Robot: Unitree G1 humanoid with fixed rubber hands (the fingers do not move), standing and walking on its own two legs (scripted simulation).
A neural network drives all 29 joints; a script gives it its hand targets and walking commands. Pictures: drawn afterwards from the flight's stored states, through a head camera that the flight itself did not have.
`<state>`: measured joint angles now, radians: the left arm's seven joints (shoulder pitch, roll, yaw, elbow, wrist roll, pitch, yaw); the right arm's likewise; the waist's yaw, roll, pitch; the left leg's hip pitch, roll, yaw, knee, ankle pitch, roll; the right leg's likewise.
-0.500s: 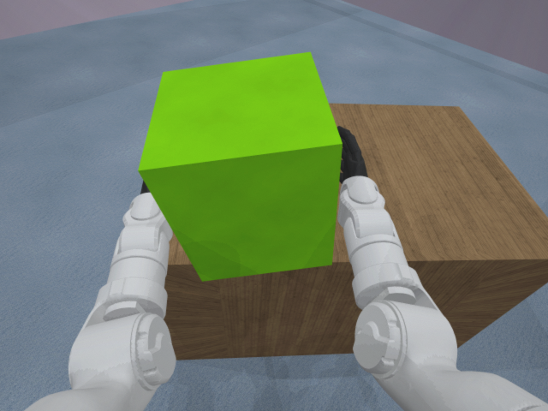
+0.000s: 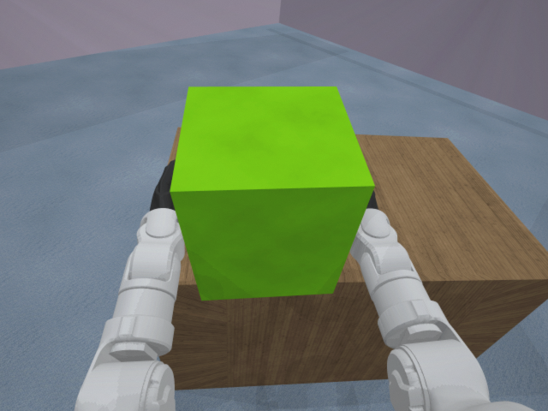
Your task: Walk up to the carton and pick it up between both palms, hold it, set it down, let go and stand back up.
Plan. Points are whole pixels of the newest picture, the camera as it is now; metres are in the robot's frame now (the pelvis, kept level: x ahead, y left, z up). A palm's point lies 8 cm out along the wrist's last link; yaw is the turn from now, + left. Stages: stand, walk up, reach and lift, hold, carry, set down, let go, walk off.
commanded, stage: reach and lift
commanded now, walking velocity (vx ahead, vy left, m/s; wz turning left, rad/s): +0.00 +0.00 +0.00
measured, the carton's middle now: (266, 197) +0.37 +0.01 +0.15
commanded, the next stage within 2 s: hold in 1.06 s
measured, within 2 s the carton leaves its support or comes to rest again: neither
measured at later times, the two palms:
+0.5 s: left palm (169, 199) +0.36 +0.15 +0.16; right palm (374, 205) +0.35 -0.16 +0.16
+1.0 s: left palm (175, 197) +0.35 +0.14 +0.17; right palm (383, 207) +0.35 -0.17 +0.16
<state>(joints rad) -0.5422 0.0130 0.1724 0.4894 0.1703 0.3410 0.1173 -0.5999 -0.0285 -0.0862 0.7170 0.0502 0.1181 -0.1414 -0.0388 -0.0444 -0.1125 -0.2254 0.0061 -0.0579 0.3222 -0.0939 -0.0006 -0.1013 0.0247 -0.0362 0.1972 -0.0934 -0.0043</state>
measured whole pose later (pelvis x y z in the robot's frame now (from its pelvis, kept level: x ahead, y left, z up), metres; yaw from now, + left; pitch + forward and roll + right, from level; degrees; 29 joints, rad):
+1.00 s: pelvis +0.01 -0.02 +0.00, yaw +1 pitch -7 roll -1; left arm -0.40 -0.01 0.17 -0.05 0.24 0.62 0.00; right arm -0.43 -0.03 0.02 0.26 0.17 0.28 -0.23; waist -0.08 -0.07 0.05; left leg -0.04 0.02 -0.06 0.24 -0.09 -0.02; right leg 0.07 0.03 -0.05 0.17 -0.12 -0.03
